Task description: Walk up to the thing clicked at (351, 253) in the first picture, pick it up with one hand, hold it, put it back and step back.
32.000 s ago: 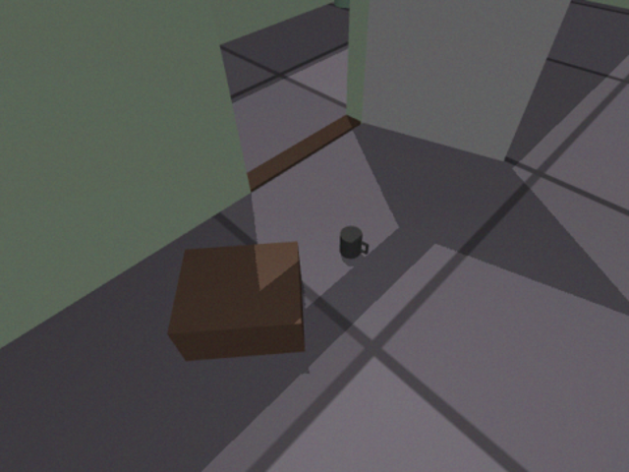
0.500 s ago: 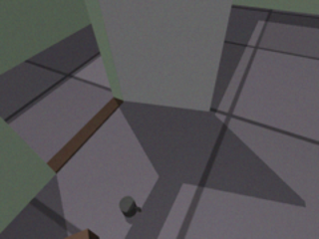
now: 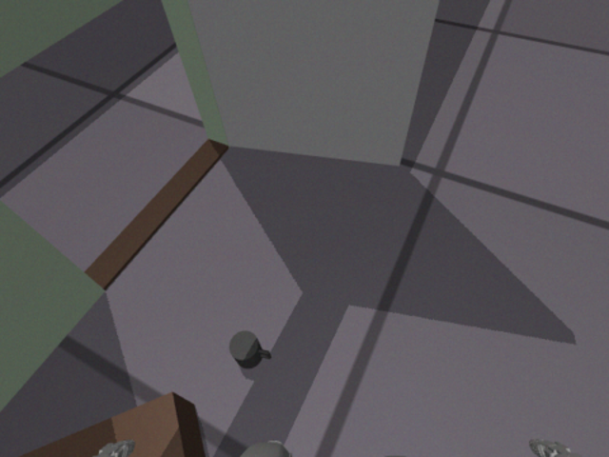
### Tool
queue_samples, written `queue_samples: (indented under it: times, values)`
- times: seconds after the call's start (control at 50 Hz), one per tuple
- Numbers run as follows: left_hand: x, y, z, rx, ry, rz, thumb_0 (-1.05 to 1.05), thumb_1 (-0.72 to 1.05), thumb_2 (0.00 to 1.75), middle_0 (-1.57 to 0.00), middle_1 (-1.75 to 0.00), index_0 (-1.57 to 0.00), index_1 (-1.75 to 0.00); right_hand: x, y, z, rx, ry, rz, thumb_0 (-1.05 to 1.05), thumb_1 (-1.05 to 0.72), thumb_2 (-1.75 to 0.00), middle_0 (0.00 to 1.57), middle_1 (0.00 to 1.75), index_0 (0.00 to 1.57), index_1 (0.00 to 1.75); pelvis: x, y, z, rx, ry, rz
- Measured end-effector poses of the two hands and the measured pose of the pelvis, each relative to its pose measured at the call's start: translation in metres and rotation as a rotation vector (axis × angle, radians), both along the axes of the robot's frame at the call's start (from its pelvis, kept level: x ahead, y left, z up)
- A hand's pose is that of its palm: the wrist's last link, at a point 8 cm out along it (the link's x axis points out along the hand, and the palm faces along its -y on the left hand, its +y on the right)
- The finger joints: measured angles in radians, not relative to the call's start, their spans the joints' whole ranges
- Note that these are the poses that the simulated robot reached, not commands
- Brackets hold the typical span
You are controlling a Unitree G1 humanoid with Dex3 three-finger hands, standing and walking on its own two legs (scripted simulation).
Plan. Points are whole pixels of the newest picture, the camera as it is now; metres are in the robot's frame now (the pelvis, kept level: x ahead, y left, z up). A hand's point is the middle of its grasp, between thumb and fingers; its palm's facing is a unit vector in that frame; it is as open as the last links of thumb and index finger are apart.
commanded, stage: step back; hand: left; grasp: from above
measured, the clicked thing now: (251, 351) +0.45 +0.23 -0.72
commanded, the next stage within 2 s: none
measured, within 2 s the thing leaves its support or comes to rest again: neither
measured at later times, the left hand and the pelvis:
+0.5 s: hand out of the picture +0.04 +0.31 -0.17, palm faces -0.07 -0.92 -0.38, open 7.3 cm; pelvis -0.07 +0.05 -0.01, yaw -3 degrees
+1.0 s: hand out of the picture -0.07 +0.33 -0.16, palm faces +0.00 -0.93 -0.36, open 7.3 cm; pelvis -0.21 +0.07 -0.02, yaw +0 degrees
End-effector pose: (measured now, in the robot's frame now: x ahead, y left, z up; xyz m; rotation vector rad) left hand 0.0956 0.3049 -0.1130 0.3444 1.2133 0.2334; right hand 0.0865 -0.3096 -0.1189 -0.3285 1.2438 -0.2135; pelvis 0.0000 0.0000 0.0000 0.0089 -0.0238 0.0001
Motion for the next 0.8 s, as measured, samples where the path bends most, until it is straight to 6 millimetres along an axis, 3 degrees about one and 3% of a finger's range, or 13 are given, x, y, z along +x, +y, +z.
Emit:
queue_samples:
  times: [0.14,0.26,0.42,0.56,0.68,0.8]
  values:
    - [0.018,0.038,-0.022,-0.014,-0.075,-0.029,0.01,0.9,0.9,-0.2,-0.3,-0.21,-0.3,-0.035,0.021,0.0,-0.073,0.05,0.01,0.0,-0.9,-0.89,0.2,0.3,0.2,0.3,-0.019,0.033,-0.017,-0.009,0.005,0.021]
    - [0.01,0.044,-0.023,-0.046,-0.072,-0.028,0.01,0.91,0.9,-0.2,-0.3,-0.21,-0.3,-0.064,0.051,0.013,-0.066,0.074,0.01,0.0,-0.9,-0.89,0.21,0.3,0.2,0.3,-0.035,0.047,-0.006,-0.042,0.009,0.022]
    - [-0.036,0.048,-0.02,-0.032,-0.014,-0.055,0.01,0.91,0.9,-0.2,-0.3,-0.21,-0.3,-0.066,0.064,0.01,-0.047,-0.048,-0.014,0.01,-0.9,-0.89,0.21,0.3,0.21,0.3,-0.057,0.055,-0.007,-0.02,-0.004,-0.03]
    - [-0.075,0.046,-0.013,0.02,-0.016,-0.079,0.01,0.91,0.9,-0.2,-0.3,-0.21,-0.3,-0.08,0.054,-0.012,0.002,-0.126,-0.017,0.0,-0.9,-0.89,0.21,0.3,0.21,0.3,-0.089,0.047,-0.02,-0.014,-0.034,-0.066]
    - [-0.113,0.041,0.006,0.031,-0.045,-0.063,0.01,0.91,0.9,-0.2,-0.3,-0.21,-0.3,-0.106,0.048,-0.01,0.026,-0.102,-0.016,0.01,-0.9,-0.89,0.21,0.3,0.2,0.3,-0.115,0.041,-0.011,0.012,-0.034,-0.057]
    - [-0.13,0.046,0.015,0.036,-0.094,-0.06,0.01,0.9,0.9,-0.2,-0.3,-0.21,-0.3,-0.149,0.043,-0.005,-0.014,-0.042,0.016,0.01,-0.9,-0.89,0.21,0.3,0.2,0.3,-0.146,0.049,-0.006,0.015,0.003,-0.026]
